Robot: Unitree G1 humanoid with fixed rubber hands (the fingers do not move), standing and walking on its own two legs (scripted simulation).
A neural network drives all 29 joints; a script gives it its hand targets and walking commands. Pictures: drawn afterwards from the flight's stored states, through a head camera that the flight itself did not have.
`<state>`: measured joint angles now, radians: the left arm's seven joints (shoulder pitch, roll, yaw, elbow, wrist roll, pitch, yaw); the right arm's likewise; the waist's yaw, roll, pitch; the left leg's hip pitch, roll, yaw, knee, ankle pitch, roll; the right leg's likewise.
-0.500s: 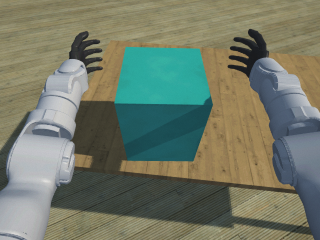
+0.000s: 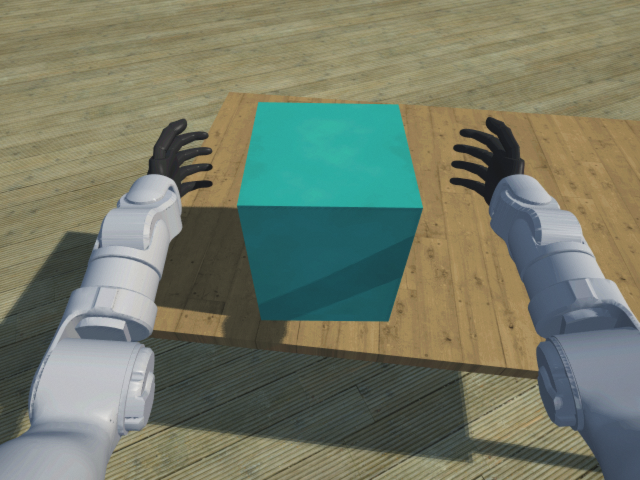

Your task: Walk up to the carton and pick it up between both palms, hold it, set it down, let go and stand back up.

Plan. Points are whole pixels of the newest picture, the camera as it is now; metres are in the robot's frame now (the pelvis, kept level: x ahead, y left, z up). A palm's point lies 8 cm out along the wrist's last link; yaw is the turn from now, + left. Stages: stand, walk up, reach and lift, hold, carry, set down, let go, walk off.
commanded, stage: set down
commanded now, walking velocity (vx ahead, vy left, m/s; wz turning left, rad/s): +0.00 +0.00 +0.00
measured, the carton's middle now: (326, 217) +0.48 +0.04 +0.06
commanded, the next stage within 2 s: none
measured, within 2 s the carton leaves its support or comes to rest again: neither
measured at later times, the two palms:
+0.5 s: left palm (165, 250) +0.36 +0.23 +0.10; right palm (505, 257) +0.38 -0.19 +0.11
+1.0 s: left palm (166, 320) +0.30 +0.23 +0.04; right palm (511, 331) +0.31 -0.19 +0.05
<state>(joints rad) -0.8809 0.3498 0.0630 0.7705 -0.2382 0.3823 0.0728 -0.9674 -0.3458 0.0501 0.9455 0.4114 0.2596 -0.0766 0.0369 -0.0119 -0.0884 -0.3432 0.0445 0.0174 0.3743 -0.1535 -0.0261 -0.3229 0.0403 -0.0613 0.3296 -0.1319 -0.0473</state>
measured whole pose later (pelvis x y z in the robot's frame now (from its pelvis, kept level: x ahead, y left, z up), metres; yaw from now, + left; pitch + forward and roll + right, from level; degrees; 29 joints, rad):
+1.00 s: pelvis +0.01 +0.01 +0.00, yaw -2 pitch -1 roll +0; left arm -0.08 0.17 0.09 0.21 -0.13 0.22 0.08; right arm -0.13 -0.25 0.01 0.36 0.28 0.03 0.00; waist 0.03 -0.03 0.01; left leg -0.14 0.02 0.05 0.34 -0.19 -0.01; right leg -0.15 0.03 0.00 0.33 -0.17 -0.03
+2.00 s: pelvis +0.02 +0.02 +0.00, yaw -2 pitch -5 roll +0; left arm 0.25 0.17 0.00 0.43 -0.01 0.09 0.06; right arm 0.12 -0.19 -0.03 0.52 0.09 -0.17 0.06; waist 0.03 -0.06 0.04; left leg -0.05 0.01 0.05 0.34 -0.21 0.01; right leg -0.05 0.02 0.00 0.32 -0.19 -0.02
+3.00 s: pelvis +0.02 +0.03 +0.00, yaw -3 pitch -2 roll +0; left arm 0.20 0.24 -0.02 0.58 -0.01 0.05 0.03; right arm 0.25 -0.18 -0.05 0.71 -0.03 -0.14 0.03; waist -0.01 0.00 0.07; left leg -0.16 0.01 0.06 0.46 -0.26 0.01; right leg -0.18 0.02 0.01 0.45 -0.23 -0.01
